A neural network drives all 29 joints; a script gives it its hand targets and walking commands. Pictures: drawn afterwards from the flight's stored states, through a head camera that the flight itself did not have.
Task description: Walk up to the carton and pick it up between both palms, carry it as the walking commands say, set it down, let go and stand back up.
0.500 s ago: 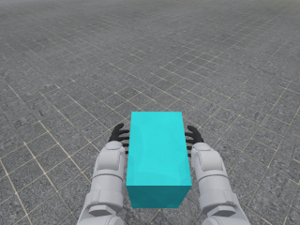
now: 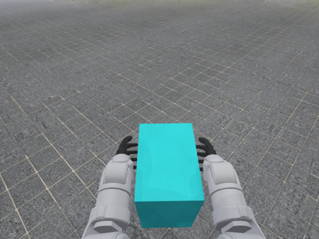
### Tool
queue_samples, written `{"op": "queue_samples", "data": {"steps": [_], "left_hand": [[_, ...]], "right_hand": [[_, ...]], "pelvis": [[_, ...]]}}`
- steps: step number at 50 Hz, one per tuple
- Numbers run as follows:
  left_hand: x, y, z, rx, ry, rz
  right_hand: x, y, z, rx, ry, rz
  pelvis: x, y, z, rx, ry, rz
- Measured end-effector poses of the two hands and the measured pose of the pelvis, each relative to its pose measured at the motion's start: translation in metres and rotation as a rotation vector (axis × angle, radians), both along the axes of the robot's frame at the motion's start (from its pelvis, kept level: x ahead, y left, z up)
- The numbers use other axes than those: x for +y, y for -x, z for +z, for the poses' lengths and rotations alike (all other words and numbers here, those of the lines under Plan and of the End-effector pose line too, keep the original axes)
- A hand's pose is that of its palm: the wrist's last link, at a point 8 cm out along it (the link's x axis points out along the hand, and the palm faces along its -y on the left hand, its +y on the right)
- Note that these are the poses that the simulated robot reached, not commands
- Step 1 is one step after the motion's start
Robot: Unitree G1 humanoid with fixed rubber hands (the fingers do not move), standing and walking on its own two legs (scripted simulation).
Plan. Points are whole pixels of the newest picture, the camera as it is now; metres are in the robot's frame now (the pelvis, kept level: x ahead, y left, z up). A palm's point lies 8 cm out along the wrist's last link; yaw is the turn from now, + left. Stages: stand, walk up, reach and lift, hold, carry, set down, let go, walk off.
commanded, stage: reach and lift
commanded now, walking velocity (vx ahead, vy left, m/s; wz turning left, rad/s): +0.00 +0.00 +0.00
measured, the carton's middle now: (166, 177) +0.31 +0.00 -0.01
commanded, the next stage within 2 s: hold in 0.20 s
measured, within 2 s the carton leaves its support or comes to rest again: neither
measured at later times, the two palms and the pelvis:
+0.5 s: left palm (121, 164) +0.30 +0.12 +0.06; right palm (210, 164) +0.30 -0.12 +0.05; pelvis -0.01 +0.00 +0.00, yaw +0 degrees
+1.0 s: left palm (121, 162) +0.31 +0.12 +0.06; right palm (210, 164) +0.30 -0.12 +0.05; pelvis +0.00 +0.00 +0.00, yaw +0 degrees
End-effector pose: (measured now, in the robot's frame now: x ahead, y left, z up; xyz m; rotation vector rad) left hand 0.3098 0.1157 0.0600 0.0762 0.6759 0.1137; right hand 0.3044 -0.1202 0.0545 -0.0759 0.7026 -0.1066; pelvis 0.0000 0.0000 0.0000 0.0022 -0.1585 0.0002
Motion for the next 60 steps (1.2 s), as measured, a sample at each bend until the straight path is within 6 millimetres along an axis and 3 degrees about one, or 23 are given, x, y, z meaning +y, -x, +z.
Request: {"op": "queue_samples", "data": {"steps": [18,60], "left_hand": [[0.0015,0.0092,-0.0021,0.003,0.01,0.006],[0.002,0.0062,-0.0006,0.004,0.007,-0.023]], "right_hand": [[0.0014,0.0074,0.0004,-0.002,-0.002,-0.004],[0.0008,0.0071,-0.0003,0.01,0.019,0.013]], "pelvis": [[-0.0002,0.0078,-0.0022,-0.009,0.003,0.003],[0.0009,-0.0005,0.0002,0.004,0.002,0.001]]}}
